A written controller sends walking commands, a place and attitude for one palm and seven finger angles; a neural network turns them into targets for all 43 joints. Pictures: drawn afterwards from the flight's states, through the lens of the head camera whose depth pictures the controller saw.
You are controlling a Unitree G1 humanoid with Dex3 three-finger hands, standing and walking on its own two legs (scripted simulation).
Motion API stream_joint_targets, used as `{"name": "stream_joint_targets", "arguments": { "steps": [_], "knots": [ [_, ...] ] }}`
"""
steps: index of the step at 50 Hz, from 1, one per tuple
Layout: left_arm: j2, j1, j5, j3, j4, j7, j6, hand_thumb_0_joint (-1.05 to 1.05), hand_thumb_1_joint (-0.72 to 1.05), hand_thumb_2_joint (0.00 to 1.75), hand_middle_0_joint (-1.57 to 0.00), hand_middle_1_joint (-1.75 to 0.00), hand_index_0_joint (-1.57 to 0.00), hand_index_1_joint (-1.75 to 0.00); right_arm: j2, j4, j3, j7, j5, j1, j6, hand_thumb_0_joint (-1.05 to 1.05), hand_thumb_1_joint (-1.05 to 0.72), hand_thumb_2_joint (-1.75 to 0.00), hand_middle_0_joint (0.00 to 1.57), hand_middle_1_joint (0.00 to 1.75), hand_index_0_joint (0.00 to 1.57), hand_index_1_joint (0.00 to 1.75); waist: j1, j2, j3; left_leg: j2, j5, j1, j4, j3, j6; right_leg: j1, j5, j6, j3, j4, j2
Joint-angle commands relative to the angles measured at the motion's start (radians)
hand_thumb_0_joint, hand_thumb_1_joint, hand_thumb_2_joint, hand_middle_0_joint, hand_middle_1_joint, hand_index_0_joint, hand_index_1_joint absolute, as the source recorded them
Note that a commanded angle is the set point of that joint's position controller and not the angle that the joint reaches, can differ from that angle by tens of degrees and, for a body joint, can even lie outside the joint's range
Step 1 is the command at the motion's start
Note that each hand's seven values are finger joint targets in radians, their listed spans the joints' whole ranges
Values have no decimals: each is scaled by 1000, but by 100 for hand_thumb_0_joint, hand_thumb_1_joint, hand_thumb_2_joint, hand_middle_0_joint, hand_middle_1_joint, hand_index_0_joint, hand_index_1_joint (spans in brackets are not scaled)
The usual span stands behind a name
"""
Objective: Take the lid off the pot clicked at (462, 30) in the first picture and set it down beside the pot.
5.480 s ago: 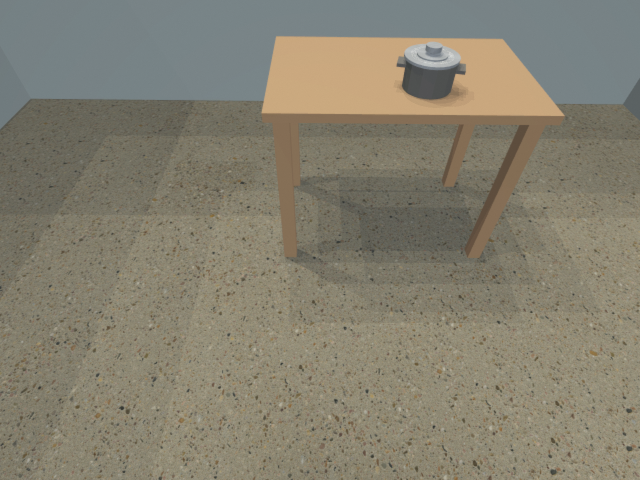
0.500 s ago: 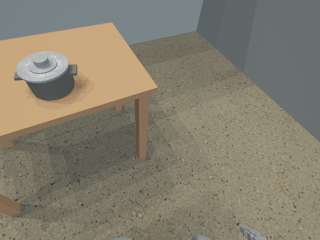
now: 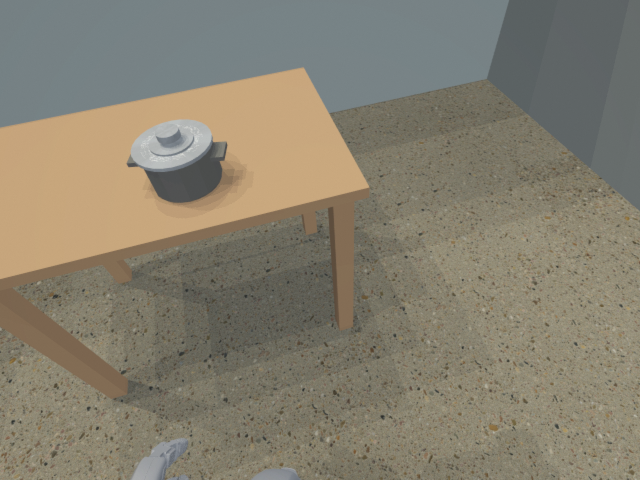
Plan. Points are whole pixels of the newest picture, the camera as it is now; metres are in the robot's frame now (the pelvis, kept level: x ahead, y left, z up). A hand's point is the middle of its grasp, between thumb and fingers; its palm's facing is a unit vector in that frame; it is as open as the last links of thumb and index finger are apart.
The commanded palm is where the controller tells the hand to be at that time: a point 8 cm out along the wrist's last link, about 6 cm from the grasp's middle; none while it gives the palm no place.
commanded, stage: turn to face it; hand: left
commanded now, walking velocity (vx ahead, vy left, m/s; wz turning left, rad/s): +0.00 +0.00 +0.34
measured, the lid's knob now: (167, 133) +0.72 +0.32 +0.03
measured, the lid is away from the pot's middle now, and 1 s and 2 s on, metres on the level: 0.00 0.00 0.00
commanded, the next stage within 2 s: take the last steps up to it in 0.18 s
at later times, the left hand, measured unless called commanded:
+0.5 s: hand out of the picture -0.05 +0.24 -0.17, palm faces +0.22 -0.95 -0.23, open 7.4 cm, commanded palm none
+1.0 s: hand out of the picture +0.12 +0.18 -0.15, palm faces +0.23 -0.95 -0.21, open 7.3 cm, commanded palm none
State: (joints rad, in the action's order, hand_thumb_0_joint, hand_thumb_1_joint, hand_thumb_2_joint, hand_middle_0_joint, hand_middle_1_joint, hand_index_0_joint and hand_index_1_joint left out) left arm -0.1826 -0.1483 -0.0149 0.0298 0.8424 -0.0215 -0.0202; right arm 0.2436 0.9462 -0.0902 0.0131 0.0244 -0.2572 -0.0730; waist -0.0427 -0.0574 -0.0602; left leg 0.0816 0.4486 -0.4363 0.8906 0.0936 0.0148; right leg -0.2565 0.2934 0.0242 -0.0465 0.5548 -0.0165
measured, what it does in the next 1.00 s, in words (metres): walks ahead: left foot, then right foot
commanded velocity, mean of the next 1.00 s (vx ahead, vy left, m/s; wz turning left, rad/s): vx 0.21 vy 0.00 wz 0.10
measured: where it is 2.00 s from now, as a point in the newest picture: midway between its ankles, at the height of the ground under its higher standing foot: (320, 468)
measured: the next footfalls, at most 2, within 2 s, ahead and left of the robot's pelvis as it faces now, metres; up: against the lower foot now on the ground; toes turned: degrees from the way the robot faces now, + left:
left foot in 0.38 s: -0.01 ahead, +0.14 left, +0.00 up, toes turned +11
right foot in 0.78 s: +0.19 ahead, -0.07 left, +0.00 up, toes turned +3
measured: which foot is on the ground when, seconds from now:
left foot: up 0.00-0.36, down 0.38-0.78, up 0.80-1.00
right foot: down 0.00-0.38, up 0.40-0.76, down 0.78-1.00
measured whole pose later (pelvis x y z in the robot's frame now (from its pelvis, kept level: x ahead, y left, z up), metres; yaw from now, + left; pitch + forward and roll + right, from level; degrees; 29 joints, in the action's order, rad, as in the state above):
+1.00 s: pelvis +0.15 +0.01 +0.01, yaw +11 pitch +1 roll +1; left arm -0.13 -0.33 -0.02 0.03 1.05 -0.01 0.06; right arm 0.19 1.06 -0.06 0.01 0.03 -0.29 0.00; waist -0.01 -0.04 -0.01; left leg -0.08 0.27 -0.51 1.05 -0.05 0.00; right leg -0.15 0.24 0.05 -0.14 0.39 -0.01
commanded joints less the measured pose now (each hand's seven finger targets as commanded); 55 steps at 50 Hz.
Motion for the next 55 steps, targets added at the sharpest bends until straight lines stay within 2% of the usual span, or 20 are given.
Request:
{"name": "stream_joint_targets", "arguments": {
  "steps": [1,12,14,16,17,18,19,20,22,26,33,35,37,38,39,40,42,44,47,55],
  "knots": [
    [-174,31,1,54,-68,-14,27,0,90,90,-20,-30,-20,-30,77,-65,-20,8,1,-8,17,0,-90,-90,20,30,20,30,-2,169,21,-85,-70,-110,322,-28,26,24,-180,94,158,-274,-275],
    [-233,-168,-17,69,39,-12,29,0,90,90,-20,-30,-20,-30,43,-68,22,-2,-15,140,31,0,-90,-90,20,30,20,30,95,253,90,-86,35,30,-103,-132,39,204,-568,138,91,-182,-307],
    [-238,-161,-15,69,58,-13,27,0,90,90,-20,-30,-20,-30,36,-53,28,-9,-18,107,39,0,-90,-90,20,30,20,30,78,245,120,-74,-15,107,-230,-149,30,209,-607,120,78,-142,-298],
    [-223,-146,-7,67,77,-10,23,0,90,90,-20,-30,-20,-30,39,-27,33,-11,-14,42,52,0,-90,-90,20,30,20,30,45,253,138,-68,-175,281,-443,-161,13,126,-387,58,45,-113,-267],
    [-197,-142,2,59,78,-4,19,0,90,90,-20,-30,-20,-30,78,-17,30,-12,-10,6,65,0,-90,-90,20,30,20,30,25,164,147,-111,-213,400,-542,-123,-8,26,-186,18,8,-47,-230],
    [-141,-154,5,51,63,7,14,0,90,90,-20,-30,-20,-30,162,-13,12,-14,2,-25,72,0,-90,-90,20,30,20,30,8,-90,137,-302,-188,505,-592,119,-85,-189,95,-35,-71,119,-123],
    [-103,-117,-6,35,33,15,18,0,90,90,-20,-30,-20,-30,224,-10,4,-14,6,-69,65,0,-90,-90,20,30,20,30,-18,-242,87,-450,-172,501,-657,305,-186,-351,313,-56,-101,298,-49],
    [-132,-48,-17,35,32,13,13,0,90,90,-20,-30,-20,-30,206,4,5,-21,6,-84,68,0,-90,-90,20,30,20,30,-48,-211,36,-448,8,403,-712,334,-219,-369,301,-46,-26,415,-64],
    [-142,-42,-15,39,53,30,18,0,90,90,-20,-30,-20,-30,151,-4,20,-32,1,-29,78,0,-90,-90,20,30,20,30,-10,-178,-61,-388,131,315,-745,279,-217,-417,169,-38,22,514,-86],
    [-109,-136,-13,25,116,43,30,0,90,90,-20,-30,-20,-30,97,9,36,-35,-11,-29,112,0,-90,-90,20,30,20,30,34,-79,-25,-298,-193,342,-718,98,-191,-343,28,-57,-4,477,-85],
    [-71,-49,-9,23,82,49,37,0,90,90,-20,-30,-20,-30,108,58,21,-34,-1,-94,121,0,-90,-90,20,30,20,30,13,-76,-71,-327,-218,308,-699,76,-215,-248,30,-61,-40,195,-80],
    [-66,-70,-9,27,90,50,46,0,90,90,-20,-30,-20,-30,105,71,21,-35,1,-92,119,0,-90,-90,20,30,20,30,26,-65,-63,-322,-248,275,-644,63,-201,-144,4,-54,-60,103,-56],
    [-79,-195,-11,39,133,47,55,0,90,90,-20,-30,-20,-30,90,81,26,-35,-2,-75,118,0,-90,-90,20,30,20,30,86,3,-28,-267,-200,172,-513,14,-155,81,-69,-41,-78,-18,-21],
    [-117,-304,-16,50,168,41,68,0,90,90,-20,-30,-20,-30,60,81,32,-33,-8,-79,123,0,-90,-90,20,30,20,30,132,85,25,-196,-191,94,-320,-48,-117,243,-26,-14,13,-97,-72],
    [-213,-422,-22,71,201,29,82,0,90,90,-20,-30,-20,-30,-7,62,44,-25,-17,-103,133,0,-90,-90,20,30,20,30,163,338,99,-73,-20,-110,-1,-160,-65,424,50,88,384,-226,-317],
    [-261,-479,-1,79,212,23,85,0,90,90,-20,-30,-20,-30,28,33,43,-22,-15,-71,132,0,-90,-90,20,30,20,30,183,380,155,-76,157,-177,202,-114,-68,417,126,163,596,-363,-434],
    [-192,-336,0,67,184,10,79,0,90,90,-20,-30,-20,-30,33,21,28,-16,-9,20,126,0,-90,-90,20,30,20,30,138,200,26,-153,-6,-251,360,-46,-72,235,281,193,530,-404,-410],
    [-106,-225,-6,42,161,4,91,0,90,90,-20,-30,-20,-30,-4,49,30,-5,-1,-14,114,0,-90,-90,20,30,20,30,66,81,-7,-191,-137,-174,298,-62,-48,93,82,144,289,-396,-323],
    [-71,-221,-5,28,177,4,102,0,90,90,-20,-30,-20,-30,-44,71,34,-1,2,-72,94,0,-90,-90,20,30,20,30,28,157,-8,-190,-203,-115,187,-117,-13,43,-184,118,98,-389,-251],
    [-94,-291,-7,27,236,-1,107,0,90,90,-20,-30,-20,-30,-57,18,43,14,-4,100,108,0,-90,-90,20,30,20,30,74,170,-13,-158,-248,-93,-137,-186,-8,177,-469,122,34,-326,-242]
  ]
}}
